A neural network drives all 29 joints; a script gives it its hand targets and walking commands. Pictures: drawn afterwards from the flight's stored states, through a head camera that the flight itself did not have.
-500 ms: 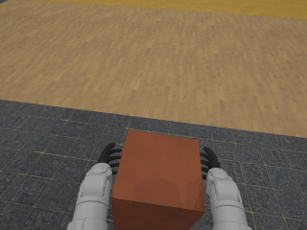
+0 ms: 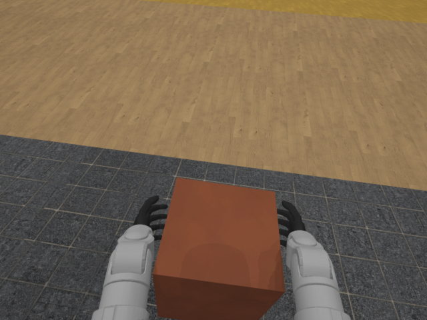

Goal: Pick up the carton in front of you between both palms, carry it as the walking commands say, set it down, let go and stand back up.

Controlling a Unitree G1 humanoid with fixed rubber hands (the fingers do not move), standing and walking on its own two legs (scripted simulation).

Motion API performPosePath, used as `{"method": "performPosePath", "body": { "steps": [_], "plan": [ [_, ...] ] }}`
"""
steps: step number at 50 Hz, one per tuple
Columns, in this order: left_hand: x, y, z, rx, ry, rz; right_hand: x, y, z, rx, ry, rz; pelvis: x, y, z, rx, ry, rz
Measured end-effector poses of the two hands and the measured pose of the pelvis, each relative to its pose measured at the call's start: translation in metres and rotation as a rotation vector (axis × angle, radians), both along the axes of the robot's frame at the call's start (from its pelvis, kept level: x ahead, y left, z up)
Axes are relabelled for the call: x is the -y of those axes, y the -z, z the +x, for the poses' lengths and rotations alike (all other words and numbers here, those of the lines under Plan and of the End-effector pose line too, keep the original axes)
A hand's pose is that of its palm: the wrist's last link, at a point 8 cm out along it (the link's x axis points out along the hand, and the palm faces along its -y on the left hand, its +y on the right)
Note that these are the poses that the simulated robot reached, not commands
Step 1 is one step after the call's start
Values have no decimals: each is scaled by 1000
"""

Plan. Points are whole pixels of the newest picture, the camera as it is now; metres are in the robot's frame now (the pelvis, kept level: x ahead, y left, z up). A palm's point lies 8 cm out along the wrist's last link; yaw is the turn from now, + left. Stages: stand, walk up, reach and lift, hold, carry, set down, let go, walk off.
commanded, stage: reach and lift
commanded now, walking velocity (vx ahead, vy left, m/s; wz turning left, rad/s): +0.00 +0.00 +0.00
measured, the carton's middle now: (214, 255) +0.29 +0.01 -0.05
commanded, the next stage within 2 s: hold in 0.30 s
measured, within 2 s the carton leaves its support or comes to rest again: neither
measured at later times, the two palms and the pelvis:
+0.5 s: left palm (143, 225) +0.29 +0.15 +0.06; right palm (301, 234) +0.29 -0.15 +0.05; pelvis +0.00 +0.00 +0.00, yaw +0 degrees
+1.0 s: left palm (143, 227) +0.28 +0.15 +0.06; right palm (303, 236) +0.28 -0.15 +0.05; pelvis -0.01 +0.00 +0.00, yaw +0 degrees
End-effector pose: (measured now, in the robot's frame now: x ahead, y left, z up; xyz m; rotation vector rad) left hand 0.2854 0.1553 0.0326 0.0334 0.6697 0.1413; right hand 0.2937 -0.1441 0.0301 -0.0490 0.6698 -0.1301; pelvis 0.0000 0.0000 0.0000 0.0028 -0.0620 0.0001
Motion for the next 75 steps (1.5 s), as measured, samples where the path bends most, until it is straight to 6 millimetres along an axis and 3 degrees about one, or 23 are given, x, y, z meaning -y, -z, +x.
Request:
{"method": "performPosePath", "body": {
  "steps": [13, 26, 36, 57, 63, 68, 75],
  "plan": [
    [0, 1, -5, -17, 9, 3, 0, 0, -6, -17, -3, 1, -3, 0, 4, 19, 0, 2],
    [5, -24, 1, 21, 22, 11, 5, -22, -6, 19, 26, 5, -4, -1, 0, 45, 0, 1],
    [4, -19, -9, -5, 9, 7, 3, -17, -12, -7, 9, -4, -1, -1, -4, 55, -3, 2],
    [7, -26, -3, 27, 16, 2, 6, -23, -11, 20, 27, 2, -2, 3, -9, 18, 15, 3],
    [25, -34, 14, 74, 46, -8, 24, -29, -5, 67, 67, 14, 6, 8, 5, -55, 65, 4],
    [49, -51, 40, 107, 75, -8, 47, -44, 10, 100, 115, 44, 19, 7, 31, -102, 35, 5],
    [38, -77, 76, 143, 21, -49, 37, -74, 56, 135, 97, 61, 17, -3, 83, -160, 43, 36]
  ]
}}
